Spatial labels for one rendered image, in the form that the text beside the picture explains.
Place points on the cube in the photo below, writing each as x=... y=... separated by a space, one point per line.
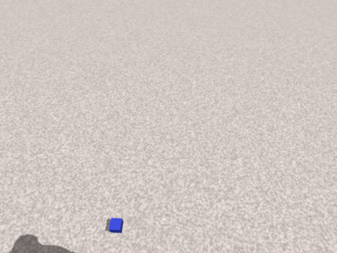
x=116 y=225

